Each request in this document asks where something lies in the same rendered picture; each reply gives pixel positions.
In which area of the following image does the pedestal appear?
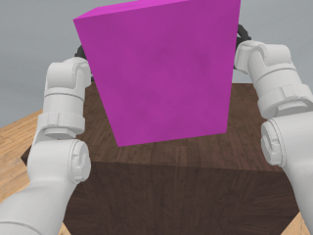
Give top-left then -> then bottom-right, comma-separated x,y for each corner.
21,81 -> 300,235

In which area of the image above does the carton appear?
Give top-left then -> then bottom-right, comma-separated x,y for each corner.
73,0 -> 241,147

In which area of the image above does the robot right hand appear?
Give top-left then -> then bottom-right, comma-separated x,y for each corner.
233,24 -> 251,70

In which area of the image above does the robot left hand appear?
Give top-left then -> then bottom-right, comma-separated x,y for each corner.
74,45 -> 95,82

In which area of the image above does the robot right forearm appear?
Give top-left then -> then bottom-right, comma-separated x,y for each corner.
234,40 -> 313,119

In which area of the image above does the robot left upper arm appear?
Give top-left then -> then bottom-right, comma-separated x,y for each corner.
0,139 -> 91,235

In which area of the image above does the robot left forearm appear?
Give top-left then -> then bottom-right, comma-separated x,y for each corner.
26,57 -> 92,180

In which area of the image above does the robot right upper arm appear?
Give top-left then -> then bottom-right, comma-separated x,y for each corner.
260,111 -> 313,235

